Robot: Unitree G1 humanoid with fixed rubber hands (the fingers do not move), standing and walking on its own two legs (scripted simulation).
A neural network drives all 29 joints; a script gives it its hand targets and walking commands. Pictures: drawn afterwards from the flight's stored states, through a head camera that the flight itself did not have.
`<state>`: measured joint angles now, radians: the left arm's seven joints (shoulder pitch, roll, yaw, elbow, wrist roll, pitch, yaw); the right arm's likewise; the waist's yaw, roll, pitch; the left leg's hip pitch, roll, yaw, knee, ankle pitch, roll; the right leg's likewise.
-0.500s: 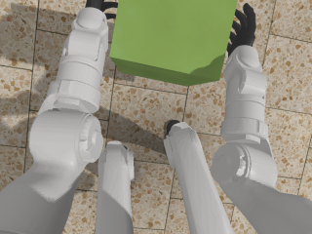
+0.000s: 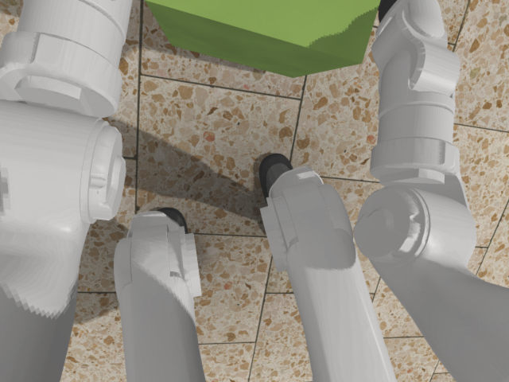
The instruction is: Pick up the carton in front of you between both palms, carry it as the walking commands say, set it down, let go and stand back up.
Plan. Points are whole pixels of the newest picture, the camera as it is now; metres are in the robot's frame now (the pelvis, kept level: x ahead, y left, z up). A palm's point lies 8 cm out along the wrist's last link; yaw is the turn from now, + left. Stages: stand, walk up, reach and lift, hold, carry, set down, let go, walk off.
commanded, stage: set down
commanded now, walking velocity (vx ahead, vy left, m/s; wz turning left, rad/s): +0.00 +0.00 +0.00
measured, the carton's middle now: out of the picture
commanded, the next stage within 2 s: none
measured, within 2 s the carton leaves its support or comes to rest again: rests again in 0.64 s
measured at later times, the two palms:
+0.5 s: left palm out of the picture +0.59 +0.01 -0.21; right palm (393, 9) +0.47 -0.27 -0.19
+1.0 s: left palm out of the picture +0.59 +0.00 -0.22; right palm (395, 8) +0.47 -0.28 -0.20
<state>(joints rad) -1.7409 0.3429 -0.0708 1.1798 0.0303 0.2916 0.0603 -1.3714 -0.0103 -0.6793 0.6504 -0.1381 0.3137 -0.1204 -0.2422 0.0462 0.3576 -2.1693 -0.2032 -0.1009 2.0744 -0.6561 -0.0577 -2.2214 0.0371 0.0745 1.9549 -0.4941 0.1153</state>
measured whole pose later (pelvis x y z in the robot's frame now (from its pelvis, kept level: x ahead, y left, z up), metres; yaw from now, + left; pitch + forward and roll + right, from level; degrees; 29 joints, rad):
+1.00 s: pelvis +0.00 +0.01 -0.04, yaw -2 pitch +37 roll -7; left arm -1.76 0.33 0.00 1.24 0.15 0.23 -0.04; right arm -1.44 -0.14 -0.73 0.93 -0.16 0.23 0.01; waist -0.24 0.01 0.45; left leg -2.20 -0.14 -0.07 2.24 -0.68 0.01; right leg -2.22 0.00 0.03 2.08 -0.52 0.13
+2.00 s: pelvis +0.00 +0.00 +0.09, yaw -3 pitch +46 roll -3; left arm -1.71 0.54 -0.07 1.13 -0.01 0.33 -0.08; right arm -1.27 -0.09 -0.49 0.63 0.06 0.31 -0.17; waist -0.27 0.05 0.16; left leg -1.99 -0.05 -0.06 1.76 -0.57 -0.01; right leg -2.05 0.02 0.01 1.62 -0.38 0.05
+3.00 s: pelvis +0.07 -0.04 +0.31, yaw -1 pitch +23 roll +1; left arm -0.41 0.10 0.19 0.62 0.12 0.11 0.14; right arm -0.17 -0.18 -0.10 0.46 -0.01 0.10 0.13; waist -0.17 -0.02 -0.02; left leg -0.82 -0.03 -0.08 0.75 -0.34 -0.03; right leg -0.91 0.01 0.01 0.74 -0.23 -0.02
